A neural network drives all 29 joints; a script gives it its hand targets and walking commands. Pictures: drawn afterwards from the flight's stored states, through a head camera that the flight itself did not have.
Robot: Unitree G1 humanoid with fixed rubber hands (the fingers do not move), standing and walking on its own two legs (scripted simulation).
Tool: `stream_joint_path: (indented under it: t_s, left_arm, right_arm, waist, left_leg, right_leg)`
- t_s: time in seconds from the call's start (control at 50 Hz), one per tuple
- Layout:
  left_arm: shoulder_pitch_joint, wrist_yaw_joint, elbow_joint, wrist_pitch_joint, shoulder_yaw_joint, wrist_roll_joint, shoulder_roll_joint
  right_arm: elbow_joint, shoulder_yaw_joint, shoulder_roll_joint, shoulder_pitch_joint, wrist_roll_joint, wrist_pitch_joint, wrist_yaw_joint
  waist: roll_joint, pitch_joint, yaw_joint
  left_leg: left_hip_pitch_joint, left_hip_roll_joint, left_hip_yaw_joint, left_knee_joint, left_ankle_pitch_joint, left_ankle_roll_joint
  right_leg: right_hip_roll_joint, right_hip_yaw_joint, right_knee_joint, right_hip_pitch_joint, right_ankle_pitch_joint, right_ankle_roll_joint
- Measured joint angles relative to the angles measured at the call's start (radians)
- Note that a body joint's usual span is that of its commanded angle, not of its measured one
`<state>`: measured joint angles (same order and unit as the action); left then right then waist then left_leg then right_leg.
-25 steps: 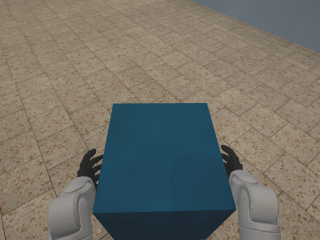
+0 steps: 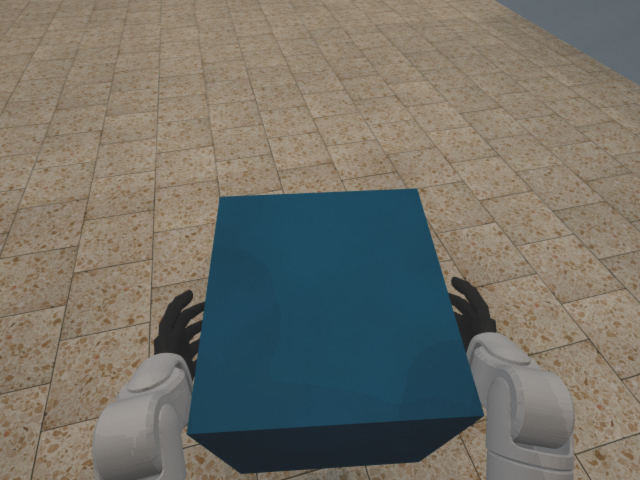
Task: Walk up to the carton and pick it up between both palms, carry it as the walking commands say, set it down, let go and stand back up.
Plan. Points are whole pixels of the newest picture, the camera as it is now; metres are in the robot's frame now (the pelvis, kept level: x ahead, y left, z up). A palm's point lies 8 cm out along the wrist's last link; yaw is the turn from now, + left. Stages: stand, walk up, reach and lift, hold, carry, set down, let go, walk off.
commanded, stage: carry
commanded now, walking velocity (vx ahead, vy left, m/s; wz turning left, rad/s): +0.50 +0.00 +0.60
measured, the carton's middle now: (325, 337) +0.29 +0.02 +0.03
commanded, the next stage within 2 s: none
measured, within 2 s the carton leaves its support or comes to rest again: neither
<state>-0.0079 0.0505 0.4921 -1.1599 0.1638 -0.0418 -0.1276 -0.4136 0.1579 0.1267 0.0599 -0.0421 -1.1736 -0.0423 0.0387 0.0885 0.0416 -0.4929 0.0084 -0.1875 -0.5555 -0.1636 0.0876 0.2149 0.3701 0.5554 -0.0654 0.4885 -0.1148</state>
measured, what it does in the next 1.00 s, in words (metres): walks ahead, turning left: right foot, then left foot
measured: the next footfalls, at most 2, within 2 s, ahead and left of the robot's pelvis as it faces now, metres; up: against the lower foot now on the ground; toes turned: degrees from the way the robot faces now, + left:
right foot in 0.34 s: +0.37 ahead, -0.10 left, +0.00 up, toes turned +0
left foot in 0.66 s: +0.48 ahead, +0.19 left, +0.00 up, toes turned +32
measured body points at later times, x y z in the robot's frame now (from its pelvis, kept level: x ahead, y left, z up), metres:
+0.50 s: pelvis +0.31 +0.02 +0.01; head +0.32 +0.02 +0.46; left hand +0.52 +0.24 +0.07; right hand +0.61 -0.08 +0.07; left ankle +0.22 +0.08 -0.66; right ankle +0.33 -0.10 -0.72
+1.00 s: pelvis +0.52 +0.13 +0.02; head +0.57 +0.15 +0.46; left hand +0.70 +0.38 +0.06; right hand +0.83 +0.07 +0.06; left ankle +0.45 +0.17 -0.72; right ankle +0.53 +0.01 -0.72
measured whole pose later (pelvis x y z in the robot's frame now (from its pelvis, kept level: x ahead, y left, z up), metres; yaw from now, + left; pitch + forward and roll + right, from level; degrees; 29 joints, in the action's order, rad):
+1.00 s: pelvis +0.52 +0.13 +0.02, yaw +24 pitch +7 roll -1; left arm 0.03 0.05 0.47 -1.15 0.15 -0.03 -0.13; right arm -0.47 0.17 0.13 0.03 -0.05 -1.17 -0.05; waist -0.02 0.00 -0.04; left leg -0.28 0.02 -0.14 -0.48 -0.32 0.07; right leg 0.06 0.15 0.49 -0.30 0.29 -0.01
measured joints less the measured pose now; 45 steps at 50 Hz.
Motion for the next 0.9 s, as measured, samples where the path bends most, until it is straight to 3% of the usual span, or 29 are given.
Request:
stream_joint_path:
  t_s: [0.04,0.08,0.12,0.16,0.24,0.32,0.36,0.4,0.46,0.56,0.64,0.68,0.7,0.76,0.8,0.84,0.86,0.88,0.9]
  left_arm:
    - [0.008,-0.001,-0.007,-0.005,0.030,0.004,0.003]
    - [0.034,-0.002,-0.043,-0.010,0.046,0.005,0.010]
    - [0.050,-0.003,-0.082,-0.015,0.049,0.007,0.012]
    - [0.048,-0.004,-0.102,-0.014,0.045,0.006,-0.001]
    - [0.018,-0.006,-0.085,0.002,0.009,0.010,0.001]
    - [-0.006,-0.005,-0.026,0.017,-0.015,0.018,0.000]
    - [0.003,-0.005,-0.028,0.028,-0.034,0.017,-0.001]
    - [0.033,-0.005,-0.064,0.042,-0.052,0.002,0.001]
    - [0.048,-0.003,-0.092,0.040,-0.056,-0.020,0.000]
    - [0.027,0.002,-0.055,0.010,-0.043,-0.029,0.001]
    - [0.013,0.001,-0.018,0.002,-0.011,-0.010,0.000]
    - [0.012,0.001,-0.004,-0.002,0.014,-0.003,0.005]
    - [0.024,0.000,-0.012,-0.003,0.030,0.001,0.011]
    - [0.070,-0.001,-0.064,-0.016,0.051,0.007,0.030]
    - [0.080,-0.002,-0.085,-0.019,0.056,0.012,0.025]
    - [0.078,-0.003,-0.085,-0.010,0.057,0.017,0.006]
    - [0.074,-0.003,-0.078,-0.004,0.052,0.019,-0.001]
    - [0.070,-0.003,-0.070,0.002,0.040,0.021,-0.001]
    - [0.061,-0.003,-0.066,0.012,0.023,0.022,0.000]
  right_arm:
    - [0.046,-0.021,0.000,0.019,-0.010,0.018,0.001]
    - [0.091,-0.026,0.001,0.030,-0.019,0.035,0.000]
    - [0.104,-0.027,0.000,0.012,-0.024,0.041,-0.007]
    - [0.091,-0.017,0.000,-0.014,-0.023,0.033,-0.011]
    - [0.033,-0.007,0.000,-0.048,-0.014,0.017,-0.014]
    - [-0.044,-0.003,0.001,-0.071,0.002,0.015,-0.014]
    - [-0.070,0.013,-0.003,-0.069,0.008,0.009,-0.014]
    - [-0.060,0.031,-0.022,-0.039,0.012,-0.002,-0.013]
    - [-0.013,0.036,-0.041,-0.002,0.015,-0.013,-0.009]
    - [0.013,0.040,-0.016,0.007,0.017,-0.012,-0.001]
    - [0.006,0.020,0.002,0.011,0.000,-0.007,0.003]
    - [0.029,-0.006,0.001,0.028,-0.007,0.003,0.005]
    - [0.057,-0.017,0.001,0.043,-0.014,0.017,0.005]
    - [0.115,-0.028,0.003,0.057,-0.032,0.044,0.003]
    - [0.109,-0.028,0.002,0.042,-0.038,0.041,-0.001]
    - [0.075,-0.019,0.001,0.027,-0.037,0.029,-0.003]
    - [0.053,-0.012,0.001,0.021,-0.033,0.024,-0.003]
    - [0.030,-0.007,0.000,0.012,-0.029,0.021,-0.004]
    - [0.009,0.000,-0.001,0.000,-0.024,0.019,-0.004]
  waist:
    - [0.032,0.001,-0.002]
    - [0.017,-0.015,-0.014]
    - [0.005,-0.029,-0.027]
    - [-0.005,-0.041,-0.040]
    - [-0.022,-0.067,-0.069]
    - [-0.045,-0.069,-0.090]
    - [-0.071,-0.052,-0.103]
    - [-0.100,-0.044,-0.108]
    - [-0.094,-0.015,-0.096]
    - [-0.050,0.008,-0.056]
    - [-0.013,-0.003,-0.011]
    - [0.006,-0.004,0.006]
    - [0.019,-0.011,0.008]
    - [0.024,-0.044,0.009]
    - [0.025,-0.063,0.007]
    - [0.018,-0.087,-0.004]
    - [0.013,-0.101,-0.011]
    - [0.008,-0.114,-0.021]
    - [-0.009,-0.120,-0.035]
  left_leg:
    - [0.008,0.030,-0.021,-0.082,-0.045,0.034]
    - [0.034,0.037,-0.003,-0.117,-0.127,0.035]
    - [0.081,0.052,0.020,-0.084,-0.145,0.021]
    - [0.136,0.068,0.045,-0.032,-0.149,0.024]
    - [0.241,0.084,0.091,0.050,-0.174,0.020]
    - [0.319,0.081,0.148,0.050,-0.249,-0.001]
    - [0.297,0.065,0.181,-0.072,-0.307,-0.010]
    - [0.202,0.037,0.185,-0.309,-0.301,-0.024]
    - [0.063,0.011,0.158,-0.503,-0.314,-0.046]
    - [-0.029,-0.042,0.091,-0.247,-0.223,-0.059]
    - [-0.001,-0.029,0.020,0.002,-0.042,-0.040]
    - [0.025,-0.014,-0.009,0.015,0.057,-0.005]
    - [0.025,-0.005,-0.016,-0.028,0.013,0.006]
    - [0.060,0.007,-0.005,-0.050,-0.086,0.013]
    - [0.099,0.017,-0.001,-0.007,-0.092,0.002]
    - [0.134,0.027,0.002,0.026,-0.094,0.002]
    - [0.151,0.032,0.004,0.034,-0.101,0.002]
    - [0.168,0.038,0.007,0.035,-0.113,0.000]
    - [0.181,0.036,0.020,0.033,-0.126,-0.003]
  right_leg:
    - [0.055,-0.091,0.261,-0.077,0.021,-0.012]
    - [-0.007,-0.242,0.565,-0.209,0.071,-0.013]
    - [-0.057,-0.311,0.712,-0.327,0.076,-0.009]
    - [-0.075,-0.332,0.659,-0.413,0.059,0.000]
    - [-0.081,-0.326,0.344,-0.502,-0.017,0.011]
    - [-0.103,-0.264,0.065,-0.489,-0.233,0.032]
    - [-0.105,-0.214,0.017,-0.444,-0.392,0.087]
    - [-0.104,-0.153,0.048,-0.406,-0.310,0.118]
    - [-0.094,-0.101,0.021,-0.335,-0.228,0.115]
    - [-0.064,-0.027,-0.080,-0.175,-0.179,0.079]
    - [-0.024,0.004,-0.056,-0.066,-0.090,0.031]
    - [0.018,-0.033,0.094,-0.084,-0.020,0.005]
    - [0.021,-0.092,0.221,-0.131,-0.003,-0.005]
    - [-0.065,-0.239,0.471,-0.269,0.106,-0.001]
    - [-0.101,-0.266,0.409,-0.322,0.123,0.004]
    - [-0.116,-0.271,0.240,-0.340,0.066,0.011]
    - [-0.119,-0.268,0.140,-0.337,-0.002,0.015]
    - [-0.118,-0.261,0.060,-0.322,-0.153,0.031]
    - [-0.122,-0.247,0.031,-0.299,-0.240,0.061]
